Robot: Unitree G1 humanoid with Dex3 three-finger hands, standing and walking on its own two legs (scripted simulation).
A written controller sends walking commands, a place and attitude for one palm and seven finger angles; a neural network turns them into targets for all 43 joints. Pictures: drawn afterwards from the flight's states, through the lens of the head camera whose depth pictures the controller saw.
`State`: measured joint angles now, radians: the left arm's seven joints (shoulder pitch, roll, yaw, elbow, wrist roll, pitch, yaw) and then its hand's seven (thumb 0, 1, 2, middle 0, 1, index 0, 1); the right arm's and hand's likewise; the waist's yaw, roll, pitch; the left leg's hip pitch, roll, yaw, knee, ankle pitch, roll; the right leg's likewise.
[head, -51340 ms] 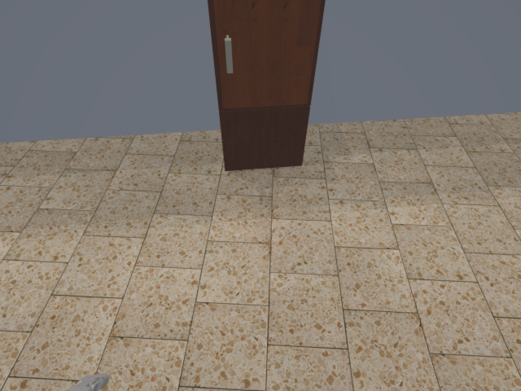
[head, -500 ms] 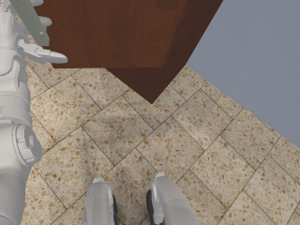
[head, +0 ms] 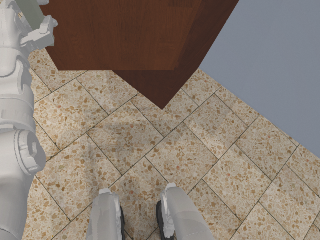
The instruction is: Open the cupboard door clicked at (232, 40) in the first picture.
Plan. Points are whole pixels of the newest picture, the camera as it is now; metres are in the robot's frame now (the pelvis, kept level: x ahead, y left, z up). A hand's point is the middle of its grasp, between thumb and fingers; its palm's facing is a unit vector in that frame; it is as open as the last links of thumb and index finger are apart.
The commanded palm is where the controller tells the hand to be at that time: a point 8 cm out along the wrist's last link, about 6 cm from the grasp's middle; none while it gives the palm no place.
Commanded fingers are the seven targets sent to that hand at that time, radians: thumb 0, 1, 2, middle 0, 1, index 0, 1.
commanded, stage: close the thumb around the handle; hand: left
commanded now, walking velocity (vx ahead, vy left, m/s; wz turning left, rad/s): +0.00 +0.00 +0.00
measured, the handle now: (37, 12) +0.62 +0.21 +0.06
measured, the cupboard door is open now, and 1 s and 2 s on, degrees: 44 72 88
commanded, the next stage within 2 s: pull the door open along its arc in 0.10 s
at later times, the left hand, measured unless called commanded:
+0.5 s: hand (48, 41) +0.54 +0.19 +0.06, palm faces +0.01 -1.00 -0.02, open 6.1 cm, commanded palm +0.50 +0.22 +0.06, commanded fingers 0.00 0.90 0.90 -0.40 -1.35 -0.40 -1.35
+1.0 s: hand (85, 101) +0.41 +0.11 +0.06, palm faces +0.40 -0.92 +0.03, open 6.5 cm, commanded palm +0.34 +0.17 +0.06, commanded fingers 0.00 0.90 0.90 -0.40 -1.35 -0.40 -1.35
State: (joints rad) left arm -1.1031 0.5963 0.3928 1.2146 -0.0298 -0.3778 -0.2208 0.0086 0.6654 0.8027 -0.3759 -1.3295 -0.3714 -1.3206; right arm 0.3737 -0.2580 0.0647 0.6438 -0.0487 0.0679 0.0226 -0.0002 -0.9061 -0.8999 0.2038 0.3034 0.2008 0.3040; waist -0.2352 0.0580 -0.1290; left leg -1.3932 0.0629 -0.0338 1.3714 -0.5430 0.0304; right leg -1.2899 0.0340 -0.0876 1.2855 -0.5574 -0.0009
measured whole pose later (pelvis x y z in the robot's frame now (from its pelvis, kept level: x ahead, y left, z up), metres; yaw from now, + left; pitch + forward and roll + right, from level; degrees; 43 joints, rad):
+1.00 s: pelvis +0.02 -0.02 +0.03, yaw +2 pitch +23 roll +0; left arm -0.31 -0.01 0.13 0.55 0.01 -0.47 0.40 0.01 0.65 0.77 -0.31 -1.29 -0.32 -1.27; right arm 0.21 -0.20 -0.01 0.55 -0.07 0.06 0.07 0.00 -0.91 -0.90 0.20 0.30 0.20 0.30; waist -0.06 0.02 -0.19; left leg -1.09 0.04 0.02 1.22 -0.53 0.00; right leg -1.04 0.01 -0.03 1.22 -0.58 -0.03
